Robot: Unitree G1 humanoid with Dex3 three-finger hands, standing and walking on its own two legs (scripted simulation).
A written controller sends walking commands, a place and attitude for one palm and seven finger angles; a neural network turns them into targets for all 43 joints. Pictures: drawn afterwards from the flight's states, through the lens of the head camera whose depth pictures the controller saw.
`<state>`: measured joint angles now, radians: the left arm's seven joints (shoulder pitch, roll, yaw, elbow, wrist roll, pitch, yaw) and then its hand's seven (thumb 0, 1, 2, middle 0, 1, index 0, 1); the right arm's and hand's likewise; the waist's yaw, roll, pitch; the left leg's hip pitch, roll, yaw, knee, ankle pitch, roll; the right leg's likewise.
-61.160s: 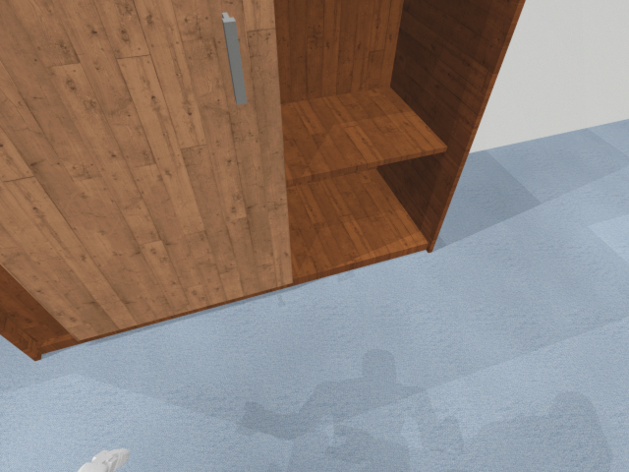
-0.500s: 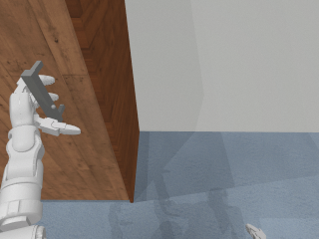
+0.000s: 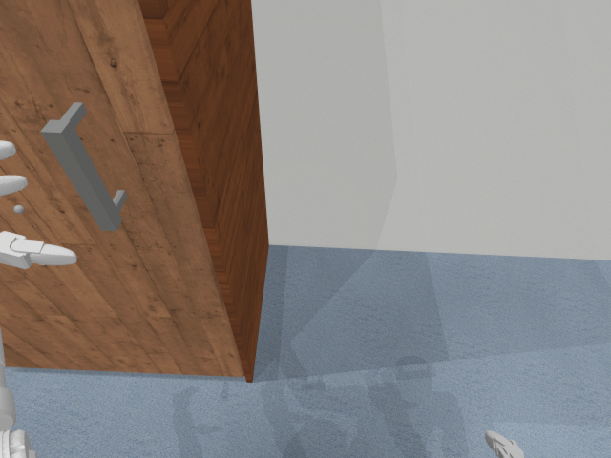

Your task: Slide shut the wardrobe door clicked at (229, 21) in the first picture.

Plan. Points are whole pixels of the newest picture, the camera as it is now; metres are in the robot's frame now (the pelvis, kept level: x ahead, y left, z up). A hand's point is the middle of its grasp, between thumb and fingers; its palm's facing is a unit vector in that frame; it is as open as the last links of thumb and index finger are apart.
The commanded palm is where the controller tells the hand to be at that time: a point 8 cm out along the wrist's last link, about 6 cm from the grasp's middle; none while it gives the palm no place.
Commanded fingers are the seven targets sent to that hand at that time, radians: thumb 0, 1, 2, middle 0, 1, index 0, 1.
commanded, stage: slip the hand off the handle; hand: left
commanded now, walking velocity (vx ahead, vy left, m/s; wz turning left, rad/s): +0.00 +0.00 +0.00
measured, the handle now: (94, 170) +0.40 +0.31 +0.16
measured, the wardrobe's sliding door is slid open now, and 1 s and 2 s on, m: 0.00 0.00 0.00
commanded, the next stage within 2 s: draw the hand back to the body in 0.76 s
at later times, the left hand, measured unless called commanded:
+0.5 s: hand out of the picture +0.27 +0.37 +0.14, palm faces +0.52 -0.82 -0.24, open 14.6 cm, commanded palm +0.23 +0.39 +0.15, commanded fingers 0.00 -0.55 0.20 -0.25 -1.15 -0.25 -1.15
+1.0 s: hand out of the picture +0.22 +0.35 +0.15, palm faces +0.41 -0.90 -0.11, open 14.6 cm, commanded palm +0.18 +0.38 +0.16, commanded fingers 0.00 -0.55 0.20 -0.25 -1.15 -0.25 -1.15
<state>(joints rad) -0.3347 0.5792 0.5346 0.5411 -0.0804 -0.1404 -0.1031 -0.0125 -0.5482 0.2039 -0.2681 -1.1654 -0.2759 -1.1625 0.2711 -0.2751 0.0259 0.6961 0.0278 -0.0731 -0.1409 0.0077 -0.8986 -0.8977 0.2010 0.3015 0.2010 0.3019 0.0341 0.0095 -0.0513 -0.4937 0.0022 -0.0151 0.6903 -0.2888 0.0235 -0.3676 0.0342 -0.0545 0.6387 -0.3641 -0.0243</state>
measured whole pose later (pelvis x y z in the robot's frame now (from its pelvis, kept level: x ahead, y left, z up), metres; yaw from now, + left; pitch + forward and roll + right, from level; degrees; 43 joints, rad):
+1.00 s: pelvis +0.00 +0.01 +0.00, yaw +1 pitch +1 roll -2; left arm 0.10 0.46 0.56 0.10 -0.32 0.02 -0.25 -0.01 -0.55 0.20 -0.25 -1.16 -0.26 -1.15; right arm 0.24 -0.24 0.07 0.68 0.06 -0.20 -0.17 0.01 -0.90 -0.90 0.20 0.30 0.20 0.30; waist 0.08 0.03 -0.06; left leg -0.38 -0.01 -0.02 0.65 -0.28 0.03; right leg -0.25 0.02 -0.06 0.59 -0.35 -0.02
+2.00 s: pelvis +0.03 +0.02 +0.02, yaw -2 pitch -2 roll +0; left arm 0.42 0.36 0.33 -0.36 -0.08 -0.04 0.12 0.00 0.44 0.68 -0.22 -0.57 -0.23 -0.57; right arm 0.21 -0.22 0.04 0.65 0.00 -0.15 -0.07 0.01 -0.90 -0.90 0.20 0.30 0.20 0.30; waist 0.08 0.03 -0.02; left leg -0.19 -0.04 0.04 0.47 -0.25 0.05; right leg -0.08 -0.01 0.00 0.43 -0.31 0.01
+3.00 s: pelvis -0.02 +0.03 +0.02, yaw -3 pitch +0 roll -2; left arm 0.54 0.45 0.40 -0.48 -0.07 -0.14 0.12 0.02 0.89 0.90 -0.21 -0.31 -0.22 -0.30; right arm 0.17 -0.24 0.00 0.53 0.02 0.03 -0.08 0.01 -0.90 -0.90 0.20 0.30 0.20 0.30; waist 0.01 0.01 0.02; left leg -0.32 -0.01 0.06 0.48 -0.17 0.06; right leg -0.21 0.01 0.02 0.43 -0.22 0.02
